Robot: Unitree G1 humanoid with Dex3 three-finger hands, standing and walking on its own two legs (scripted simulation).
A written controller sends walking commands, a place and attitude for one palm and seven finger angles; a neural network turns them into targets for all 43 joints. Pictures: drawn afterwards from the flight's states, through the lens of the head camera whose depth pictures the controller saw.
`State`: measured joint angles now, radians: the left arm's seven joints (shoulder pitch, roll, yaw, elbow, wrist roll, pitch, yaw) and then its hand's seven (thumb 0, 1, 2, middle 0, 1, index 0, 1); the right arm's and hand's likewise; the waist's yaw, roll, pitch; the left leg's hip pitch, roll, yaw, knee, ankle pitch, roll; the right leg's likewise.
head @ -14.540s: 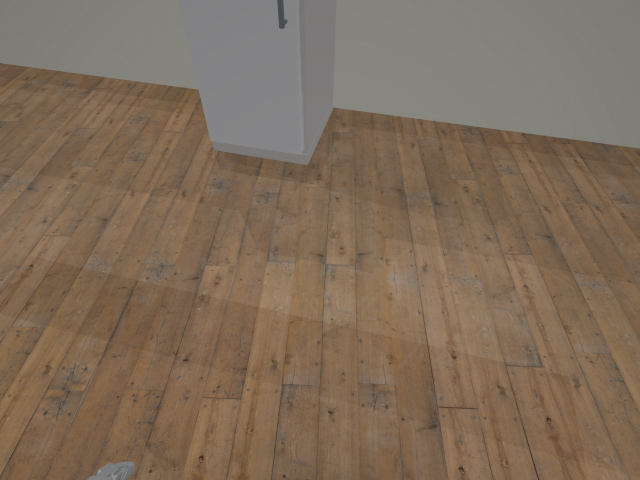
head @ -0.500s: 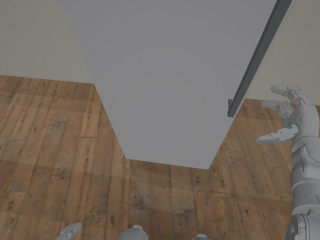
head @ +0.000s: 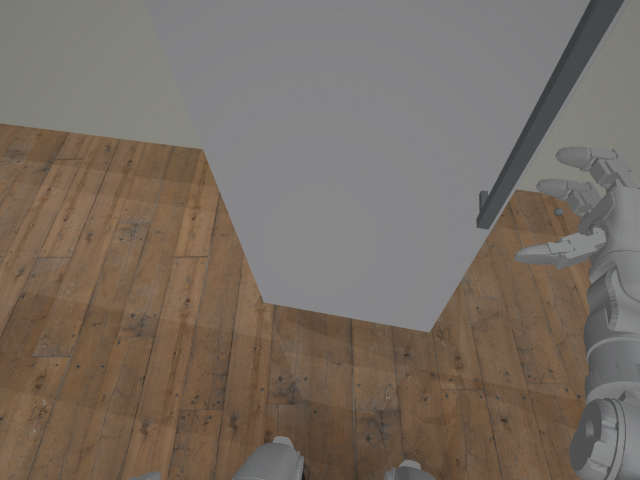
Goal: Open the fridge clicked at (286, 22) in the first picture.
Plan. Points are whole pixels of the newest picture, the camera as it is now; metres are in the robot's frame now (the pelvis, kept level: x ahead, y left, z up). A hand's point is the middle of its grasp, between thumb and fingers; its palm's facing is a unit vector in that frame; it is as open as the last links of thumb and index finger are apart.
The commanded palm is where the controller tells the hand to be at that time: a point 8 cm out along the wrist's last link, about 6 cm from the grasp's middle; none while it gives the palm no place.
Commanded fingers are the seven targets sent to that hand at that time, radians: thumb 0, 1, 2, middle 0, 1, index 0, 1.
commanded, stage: move the hooked fingers beside the handle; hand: right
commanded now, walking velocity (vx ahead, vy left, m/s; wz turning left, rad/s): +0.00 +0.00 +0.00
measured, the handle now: (550, 85) +0.51 -0.16 +0.20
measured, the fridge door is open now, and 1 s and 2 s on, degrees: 0 0 0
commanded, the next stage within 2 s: feel for the door with the fingertips in 0.52 s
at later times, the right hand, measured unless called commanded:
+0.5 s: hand (571, 222) +0.43 -0.23 +0.08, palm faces +0.05 +1.00 +0.00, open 14.0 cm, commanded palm +0.41 -0.27 +0.08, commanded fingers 0.00 0.50 -0.30 0.30 1.20 0.30 1.20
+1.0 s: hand (531, 211) +0.45 -0.19 +0.08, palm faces +0.03 +1.00 +0.01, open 14.0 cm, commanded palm +0.42 -0.24 +0.08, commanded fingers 0.00 0.50 -0.30 0.30 1.20 0.30 1.20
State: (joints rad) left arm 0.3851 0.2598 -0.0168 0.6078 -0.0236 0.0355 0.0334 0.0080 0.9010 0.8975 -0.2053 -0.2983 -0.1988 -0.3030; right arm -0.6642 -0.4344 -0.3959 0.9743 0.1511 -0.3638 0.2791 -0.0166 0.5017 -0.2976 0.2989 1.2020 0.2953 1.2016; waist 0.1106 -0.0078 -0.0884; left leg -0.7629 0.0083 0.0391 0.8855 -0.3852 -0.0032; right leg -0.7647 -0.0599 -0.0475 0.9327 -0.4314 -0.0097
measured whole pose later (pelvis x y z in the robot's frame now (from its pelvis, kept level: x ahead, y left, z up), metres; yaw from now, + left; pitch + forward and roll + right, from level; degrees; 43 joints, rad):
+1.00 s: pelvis +0.00 +0.00 +0.00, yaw -1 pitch +15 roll +2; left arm 0.37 0.25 -0.02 0.62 -0.02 0.03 0.02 0.01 0.90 0.90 -0.21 -0.30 -0.20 -0.30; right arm -0.68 -0.35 -0.32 0.96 0.15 -0.36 0.21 -0.02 0.50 -0.30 0.30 1.20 0.30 1.20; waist 0.10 -0.01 -0.10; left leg -0.76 0.01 0.05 0.89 -0.39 0.00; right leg -0.77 -0.05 -0.03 0.94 -0.43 -0.01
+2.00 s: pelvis +0.00 +0.00 +0.00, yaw +0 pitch +16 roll +2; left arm 0.38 0.25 -0.01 0.62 -0.01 0.04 0.01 0.01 0.90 0.90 -0.20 -0.30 -0.20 -0.30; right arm -0.71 -0.36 -0.31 0.99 0.13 -0.39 0.18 -0.02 0.50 -0.30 0.30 1.21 0.30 1.21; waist 0.11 -0.01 -0.10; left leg -0.77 0.01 0.05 0.90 -0.39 0.00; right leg -0.78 -0.06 -0.03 0.95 -0.44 -0.01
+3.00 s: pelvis +0.00 +0.01 +0.00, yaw -1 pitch +15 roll +1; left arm 0.34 0.25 0.00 0.63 0.00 0.02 0.00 0.01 0.90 0.90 -0.20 -0.30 -0.20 -0.30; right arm -0.74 -0.27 -0.25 1.00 0.10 -0.40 0.07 -0.02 0.50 -0.30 0.30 1.20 0.30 1.20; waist 0.11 -0.02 -0.09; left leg -0.77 0.01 0.05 0.91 -0.40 0.01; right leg -0.77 -0.05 -0.03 0.93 -0.43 0.01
